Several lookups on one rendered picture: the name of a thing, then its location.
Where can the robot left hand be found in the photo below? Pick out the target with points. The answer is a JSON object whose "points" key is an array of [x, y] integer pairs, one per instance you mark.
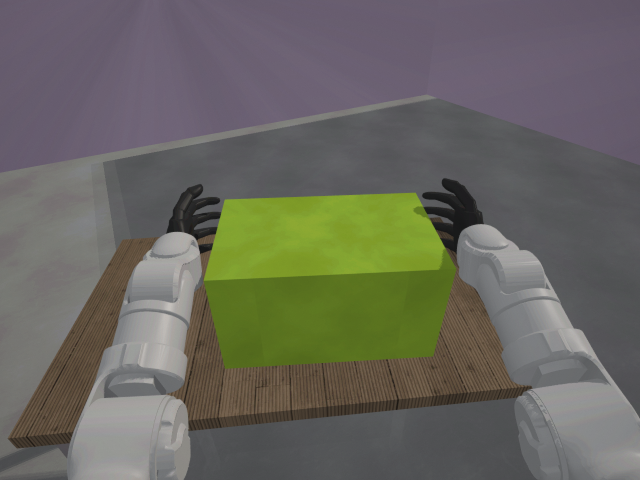
{"points": [[183, 219]]}

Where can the robot right upper arm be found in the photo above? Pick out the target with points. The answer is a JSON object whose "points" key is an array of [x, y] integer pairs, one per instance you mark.
{"points": [[578, 431]]}

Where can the right robot forearm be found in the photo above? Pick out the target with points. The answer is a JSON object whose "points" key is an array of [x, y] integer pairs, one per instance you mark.
{"points": [[541, 347]]}

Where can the left robot forearm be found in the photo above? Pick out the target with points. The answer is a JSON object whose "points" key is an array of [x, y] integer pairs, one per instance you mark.
{"points": [[147, 355]]}

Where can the robot left upper arm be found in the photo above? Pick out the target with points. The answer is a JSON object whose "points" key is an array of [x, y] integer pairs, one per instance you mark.
{"points": [[132, 438]]}

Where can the robot right hand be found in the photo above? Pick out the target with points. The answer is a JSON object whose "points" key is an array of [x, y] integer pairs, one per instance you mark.
{"points": [[465, 211]]}

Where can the carton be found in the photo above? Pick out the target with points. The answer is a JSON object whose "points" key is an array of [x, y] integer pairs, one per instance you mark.
{"points": [[321, 279]]}

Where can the table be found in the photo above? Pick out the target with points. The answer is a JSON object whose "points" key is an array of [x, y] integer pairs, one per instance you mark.
{"points": [[466, 367]]}

